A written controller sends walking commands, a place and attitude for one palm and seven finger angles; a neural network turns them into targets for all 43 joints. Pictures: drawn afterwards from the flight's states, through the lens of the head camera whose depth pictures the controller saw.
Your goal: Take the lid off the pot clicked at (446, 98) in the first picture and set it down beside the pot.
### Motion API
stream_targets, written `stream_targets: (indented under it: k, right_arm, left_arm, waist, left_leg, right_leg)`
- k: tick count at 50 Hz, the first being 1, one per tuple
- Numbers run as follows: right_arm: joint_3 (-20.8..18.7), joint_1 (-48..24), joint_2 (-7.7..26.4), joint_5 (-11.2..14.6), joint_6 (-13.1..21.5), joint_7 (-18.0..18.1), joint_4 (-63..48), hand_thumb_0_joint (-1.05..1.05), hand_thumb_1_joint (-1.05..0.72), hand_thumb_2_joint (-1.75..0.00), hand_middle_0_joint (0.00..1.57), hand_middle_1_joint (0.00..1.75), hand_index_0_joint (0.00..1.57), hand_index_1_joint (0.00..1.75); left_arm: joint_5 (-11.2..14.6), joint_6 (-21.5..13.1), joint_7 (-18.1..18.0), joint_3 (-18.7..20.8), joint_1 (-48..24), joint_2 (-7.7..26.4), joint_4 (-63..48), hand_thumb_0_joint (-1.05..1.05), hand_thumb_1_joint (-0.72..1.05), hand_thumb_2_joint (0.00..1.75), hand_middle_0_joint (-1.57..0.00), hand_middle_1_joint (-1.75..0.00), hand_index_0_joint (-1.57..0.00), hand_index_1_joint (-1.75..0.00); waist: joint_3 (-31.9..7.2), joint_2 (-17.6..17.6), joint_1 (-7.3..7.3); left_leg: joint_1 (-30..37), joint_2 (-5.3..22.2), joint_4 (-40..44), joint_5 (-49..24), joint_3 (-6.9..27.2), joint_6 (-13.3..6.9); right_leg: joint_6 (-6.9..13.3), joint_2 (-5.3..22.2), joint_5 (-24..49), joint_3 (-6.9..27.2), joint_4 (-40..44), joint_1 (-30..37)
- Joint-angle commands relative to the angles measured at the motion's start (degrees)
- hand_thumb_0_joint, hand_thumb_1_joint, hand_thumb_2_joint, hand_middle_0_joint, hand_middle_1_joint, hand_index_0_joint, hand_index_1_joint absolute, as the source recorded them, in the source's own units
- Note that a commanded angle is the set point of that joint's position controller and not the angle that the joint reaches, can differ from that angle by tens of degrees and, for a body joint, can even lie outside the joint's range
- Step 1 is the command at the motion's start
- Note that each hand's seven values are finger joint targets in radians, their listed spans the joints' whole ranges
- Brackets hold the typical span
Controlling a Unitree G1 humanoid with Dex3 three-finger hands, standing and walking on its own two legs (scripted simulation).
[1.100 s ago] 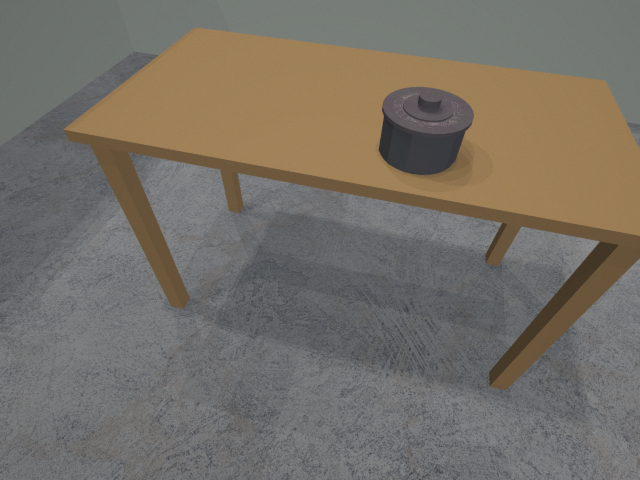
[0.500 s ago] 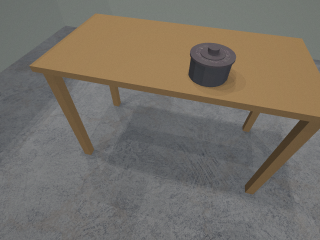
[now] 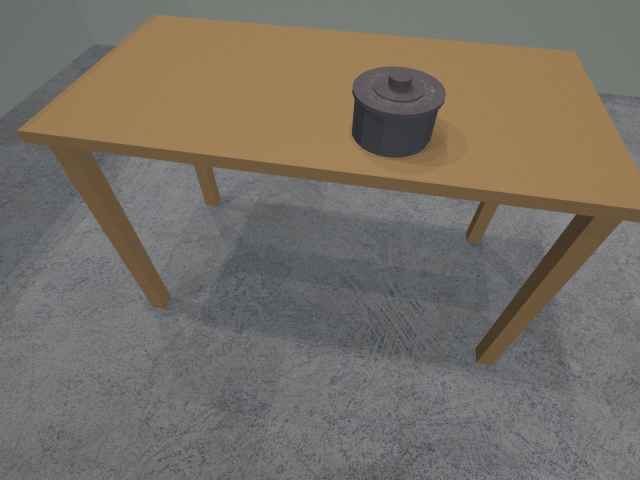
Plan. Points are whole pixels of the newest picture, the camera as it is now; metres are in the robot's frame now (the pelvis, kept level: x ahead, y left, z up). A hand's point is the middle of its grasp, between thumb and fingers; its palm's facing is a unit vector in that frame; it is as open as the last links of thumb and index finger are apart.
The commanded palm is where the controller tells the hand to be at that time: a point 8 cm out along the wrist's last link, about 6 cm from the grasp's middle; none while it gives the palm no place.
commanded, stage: turn to face it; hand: left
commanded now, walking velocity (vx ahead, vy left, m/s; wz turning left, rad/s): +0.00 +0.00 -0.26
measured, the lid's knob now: (400, 79) +0.77 -0.10 +0.11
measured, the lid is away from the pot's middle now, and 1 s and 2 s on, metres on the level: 0.00 0.00 0.00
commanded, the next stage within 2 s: take the last steps up to it in 0.10 s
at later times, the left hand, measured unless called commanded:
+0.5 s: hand out of the picture +0.13 +0.17 -0.16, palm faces -0.14 -0.97 -0.21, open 7.4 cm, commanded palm none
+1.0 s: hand (286, 440) +0.21 +0.07 -0.20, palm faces -0.12 -0.99 -0.11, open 7.4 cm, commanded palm none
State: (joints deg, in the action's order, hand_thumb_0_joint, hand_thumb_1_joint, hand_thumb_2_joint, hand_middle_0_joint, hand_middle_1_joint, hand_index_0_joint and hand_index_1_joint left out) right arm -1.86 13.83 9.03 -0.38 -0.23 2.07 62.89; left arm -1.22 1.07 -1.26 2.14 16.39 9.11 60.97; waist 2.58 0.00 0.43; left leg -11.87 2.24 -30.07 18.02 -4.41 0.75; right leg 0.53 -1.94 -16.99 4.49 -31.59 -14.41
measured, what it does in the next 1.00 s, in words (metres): walks ahead: right foot, then left foot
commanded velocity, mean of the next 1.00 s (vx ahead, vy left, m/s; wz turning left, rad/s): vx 0.21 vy -0.07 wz -0.11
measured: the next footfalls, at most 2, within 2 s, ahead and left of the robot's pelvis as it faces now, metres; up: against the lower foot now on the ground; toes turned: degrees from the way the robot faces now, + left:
right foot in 0.58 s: +0.14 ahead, -0.21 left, +0.00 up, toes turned -16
left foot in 0.94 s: +0.31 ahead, -0.03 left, +0.00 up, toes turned -2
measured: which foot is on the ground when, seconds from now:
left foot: down 0.00-0.60, up 0.62-0.92, down 0.94-1.00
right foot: down 0.00-0.30, up 0.32-0.56, down 0.58-0.94, up 0.96-1.00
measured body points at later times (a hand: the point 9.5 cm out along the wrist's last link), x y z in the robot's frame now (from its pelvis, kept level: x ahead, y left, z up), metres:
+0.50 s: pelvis +0.04 -0.03 +0.00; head +0.07 -0.04 +0.45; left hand +0.14 +0.22 -0.14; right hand -0.03 -0.27 -0.15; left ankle -0.02 +0.12 -0.73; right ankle +0.06 -0.16 -0.70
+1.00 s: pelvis +0.22 -0.09 -0.01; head +0.24 -0.06 +0.44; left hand +0.22 +0.12 -0.19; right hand +0.25 -0.33 -0.14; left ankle +0.27 -0.03 -0.73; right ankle +0.11 -0.20 -0.70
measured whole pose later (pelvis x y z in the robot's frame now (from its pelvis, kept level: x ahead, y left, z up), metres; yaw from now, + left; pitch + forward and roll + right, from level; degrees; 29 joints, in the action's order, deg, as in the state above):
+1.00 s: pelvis +0.22 -0.09 -0.01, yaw -11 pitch -1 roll -2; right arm -1.7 10.8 6.7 -1.3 3.8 0.3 56.9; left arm -1.2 -0.8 -0.4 2.8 20.5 9.4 62.5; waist 2.7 -3.2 0.9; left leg -20.2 2.8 -37.3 16.3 -9.2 -4.2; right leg 1.4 0.0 -27.9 -3.9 -48.5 -14.0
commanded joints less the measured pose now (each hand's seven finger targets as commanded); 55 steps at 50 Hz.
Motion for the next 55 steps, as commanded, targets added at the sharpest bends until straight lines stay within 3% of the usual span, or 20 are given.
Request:
stream_targets:
  k: [1, 10, 12, 14, 15, 16, 19, 25, 28, 29, 30, 31, 35, 41, 45, 46, 47, 48, 51, 55]
  right_arm:
    - [-1.57, 2.82, 7.13, -0.36, 0.74, 0.74, -3.34, 0.00, -0.90, -0.90, 0.20, 0.30, 0.20, 0.30]
    - [-1.94, 2.13, 6.83, -0.51, 0.32, 0.45, -5.82, 0.00, -0.90, -0.90, 0.20, 0.30, 0.20, 0.30]
    - [-1.99, 3.47, 7.75, -0.91, 0.50, 0.32, -5.82, 0.00, -0.90, -0.90, 0.20, 0.30, 0.20, 0.30]
    - [-3.00, 6.71, 11.56, -1.70, 0.99, 0.25, -5.16, 0.00, -0.90, -0.90, 0.20, 0.30, 0.20, 0.30]
    - [-3.97, 9.92, 14.96, -1.78, 1.58, 0.38, -4.68, 0.00, -0.90, -0.90, 0.20, 0.30, 0.20, 0.30]
    - [-4.12, 11.06, 14.91, -1.70, 2.39, 0.53, -4.46, 0.00, -0.90, -0.90, 0.20, 0.30, 0.20, 0.30]
    - [-3.11, 8.02, 12.78, -1.81, 3.74, 0.61, -4.43, 0.00, -0.90, -0.90, 0.20, 0.30, 0.20, 0.30]
    - [-3.09, 7.71, 13.30, -2.16, 3.75, -0.19, -3.48, 0.00, -0.90, -0.90, 0.20, 0.30, 0.20, 0.30]
    - [-3.27, 5.95, 13.55, -1.70, 3.38, -0.66, -3.10, 0.00, -0.90, -0.90, 0.20, 0.30, 0.20, 0.30]
    - [-2.20, 6.14, 9.92, -0.93, 3.32, -1.29, -3.89, 0.00, -0.90, -0.90, 0.20, 0.30, 0.20, 0.30]
    - [-1.12, 3.76, 6.11, -0.50, 2.89, -1.57, -7.02, 0.00, -0.90, -0.90, 0.20, 0.30, 0.20, 0.30]
    - [-1.49, 0.01, 7.29, -0.86, 2.65, -1.48, -7.53, 0.00, -0.90, -0.90, 0.20, 0.30, 0.20, 0.30]
    - [-1.92, 3.14, 5.48, -1.26, 2.05, -1.76, -5.26, 0.00, -0.90, -0.90, 0.20, 0.30, 0.20, 0.30]
    - [-1.16, 1.90, 2.08, -0.74, 2.27, -2.30, -6.58, 0.00, -0.90, -0.90, 0.20, 0.30, 0.20, 0.30]
    - [-1.16, 6.85, 2.71, -0.78, 3.75, -1.81, -4.62, 0.00, -0.90, -0.90, 0.20, 0.30, 0.20, 0.30]
    - [-1.77, 11.93, 5.69, -1.01, 4.22, -1.31, -3.39, 0.00, -0.90, -0.90, 0.20, 0.30, 0.20, 0.30]
    - [-3.17, 16.81, 12.03, -1.81, 4.46, -0.73, -2.96, 0.00, -0.90, -0.90, 0.20, 0.30, 0.20, 0.30]
    - [-3.16, 18.09, 13.89, -1.45, 3.44, -0.30, -2.84, 0.00, -0.90, -0.90, 0.20, 0.30, 0.20, 0.30]
    - [-0.86, 9.40, 6.55, -1.08, 3.82, 0.16, -4.73, 0.00, -0.90, -0.90, 0.20, 0.30, 0.20, 0.30]
    - [0.37, 4.02, 4.36, -0.47, 4.43, 1.18, -5.80, 0.00, -0.90, -0.90, 0.20, 0.30, 0.20, 0.30]
  left_arm:
    - [-0.09, -0.41, -0.13, 1.95, 2.01, 7.61, -3.62, 0.00, 0.90, 0.90, -0.20, -0.30, -0.20, -0.30]
    - [-0.16, -0.22, -0.13, 2.63, 0.17, 9.73, -6.37, 0.00, 0.90, 0.90, -0.20, -0.30, -0.20, -0.30]
    - [-0.24, 0.27, 0.47, 2.78, -0.45, 9.94, -7.26, 0.00, 0.90, 0.90, -0.20, -0.30, -0.20, -0.30]
    - [-0.47, 0.51, 1.56, 2.65, -3.84, 8.06, -9.48, 0.00, 0.90, 0.90, -0.20, -0.30, -0.20, -0.30]
    - [-0.54, 0.31, 2.02, 2.69, -7.46, 6.84, -11.38, 0.00, 0.90, 0.90, -0.20, -0.30, -0.20, -0.30]
    - [-1.03, 0.27, 2.48, 3.18, -10.78, 7.95, -12.56, 0.00, 0.90, 0.90, -0.20, -0.30, -0.20, -0.30]
    - [-0.93, -0.47, 4.06, 3.15, -9.64, 6.41, -11.89, 0.00, 0.90, 0.90, -0.20, -0.30, -0.20, -0.30]
    - [-0.17, -0.47, 5.03, 2.33, -7.87, 4.52, -11.00, 0.00, 0.90, 0.90, -0.20, -0.30, -0.20, -0.30]
    - [-0.50, -1.52, 4.50, 3.73, 4.58, 7.97, -6.38, 0.00, 0.90, 0.90, -0.20, -0.30, -0.20, -0.30]
    - [-0.80, -2.42, 3.50, 5.20, 12.38, 14.01, -3.79, 0.00, 0.90, 0.90, -0.20, -0.30, -0.20, -0.30]
    - [0.15, -2.58, 2.29, 6.00, 16.10, 19.55, -3.23, 0.00, 0.90, 0.90, -0.20, -0.30, -0.20, -0.30]
    - [0.72, -2.30, 1.57, 5.55, 14.69, 17.11, -3.09, 0.00, 0.90, 0.90, -0.20, -0.30, -0.20, -0.30]
    - [-0.05, -3.65, 0.40, 3.19, 0.06, 9.24, -5.86, 0.00, 0.90, 0.90, -0.20, -0.30, -0.20, -0.30]
    - [-0.40, -4.54, 0.15, 2.17, 3.25, 8.63, -3.22, 0.00, 0.90, 0.90, -0.20, -0.30, -0.20, -0.30]
    - [0.23, -4.02, 0.39, 1.86, 3.43, 7.32, -2.20, 0.00, 0.90, 0.90, -0.20, -0.30, -0.20, -0.30]
    - [0.43, -3.96, 0.52, 1.56, 3.79, 5.60, -2.41, 0.00, 0.90, 0.90, -0.20, -0.30, -0.20, -0.30]
    - [0.87, -3.77, 0.97, 1.28, 5.65, 2.59, -3.24, 0.00, 0.90, 0.90, -0.20, -0.30, -0.20, -0.30]
    - [0.28, -3.89, 0.96, 1.19, 4.35, 3.90, -4.66, 0.00, 0.90, 0.90, -0.20, -0.30, -0.20, -0.30]
    - [-0.66, -3.32, 0.88, 1.65, 1.74, 3.99, -3.34, 0.00, 0.90, 0.90, -0.20, -0.30, -0.20, -0.30]
    - [0.03, -0.69, -0.17, 1.03, 6.70, 0.57, -1.53, 0.00, 0.90, 0.90, -0.20, -0.30, -0.20, -0.30]
  waist:
    - [-0.02, -0.28, -0.55]
    - [-1.62, -3.67, -1.09]
    - [-1.45, -4.04, -1.49]
    - [2.24, 4.35, -3.62]
    - [2.65, 12.68, -5.80]
    - [4.94, 9.90, -6.30]
    - [4.24, 2.13, -3.36]
    - [2.66, 7.74, -2.49]
    - [-1.94, 1.13, 3.87]
    - [-6.31, -12.64, 7.27]
    - [-7.83, -23.47, 7.66]
    - [-4.31, -14.48, 7.40]
    - [-1.02, -3.61, -1.21]
    - [-0.56, -4.19, -1.38]
    - [-1.24, -3.50, -3.51]
    - [-2.98, 2.78, -5.78]
    - [-5.88, 17.04, -6.63]
    - [-5.23, 17.85, -6.51]
    - [3.59, 6.22, -2.90]
    - [-1.92, 2.75, 1.32]
  left_leg:
    - [0.63, 5.58, 3.28, -6.65, 4.13, -2.44]
    - [-0.04, 3.34, -1.74, -2.58, 1.61, -1.37]
    - [1.20, 4.19, 0.97, 8.20, 2.98, -2.28]
    - [7.57, 12.10, 12.05, 21.81, 13.56, -6.46]
    - [9.22, 22.25, 21.50, 28.12, 24.50, -11.08]
    - [9.34, 26.31, 24.54, 24.14, 26.73, -12.98]
    - [11.13, 22.46, 20.92, 5.66, 14.16, -10.68]
    - [3.99, 17.13, 16.52, -3.08, -0.43, -7.45]
    - [-4.93, 12.10, -1.53, -5.23, -6.41, -3.88]
    - [-17.37, 6.70, -19.88, 3.78, -10.91, -1.64]
    - [-27.68, 1.44, -37.37, 20.17, -5.59, -0.86]
    - [-29.32, 3.52, -42.75, 16.50, 1.63, -2.11]
    - [-20.27, 7.27, -37.60, 5.74, 2.11, -0.93]
    - [-13.33, 4.34, -16.50, 1.78, -1.42, -0.15]
    - [1.20, 0.37, -0.62, -7.90, -4.14, -0.75]
    - [9.09, 3.42, 3.54, -8.46, 0.96, -2.02]
    - [16.44, 18.45, 11.14, -12.08, 21.99, -8.17]
    - [17.04, 25.64, 14.76, -17.06, 30.38, -14.15]
    - [2.53, 20.40, 16.14, -19.88, 20.65, -13.36]
    - [0.10, 13.93, 12.13, -55.31, 4.00, -8.10]
  right_leg:
    - [2.75, 5.47, 13.55, 6.46, 3.51, -3.82]
    - [4.38, 7.42, 12.93, 12.23, 5.50, -5.15]
    - [4.54, 5.31, -4.19, 11.83, 6.27, -7.95]
    - [2.52, -0.94, -15.97, 4.59, -3.00, -21.37]
    - [0.66, -1.77, -11.41, -3.57, -17.61, -25.88]
    - [0.12, 3.01, -10.48, -1.67, -26.79, -30.41]
    - [-0.48, 7.84, -4.57, -1.38, -26.57, -29.68]
    - [0.06, 5.82, -2.30, -9.96, -7.85, -12.00]
    - [1.92, 1.61, 1.92, -13.04, 2.63, 9.74]
    - [5.86, 11.34, -8.89, 0.17, 8.87, 22.54]
    - [11.01, 24.80, -17.36, 25.99, 20.15, 22.04]
    - [11.97, 24.07, -19.50, 24.69, 22.29, 17.88]
    - [11.06, 18.64, -2.29, 7.19, 19.06, 2.65]
    - [11.36, 17.00, 13.72, 0.65, 17.48, 2.94]
    - [7.39, 11.86, 13.51, -3.37, 8.30, 0.70]
    - [5.45, 9.23, 12.52, -5.16, -2.39, -3.11]
    - [1.46, 2.24, -4.24, -10.70, -18.69, -14.26]
    - [1.01, 1.04, -17.43, -7.74, -31.80, -20.69]
    - [0.43, 6.49, -8.12, -2.62, -40.49, -21.83]
    - [-2.56, 5.56, -0.53, -2.98, -32.55, -11.16]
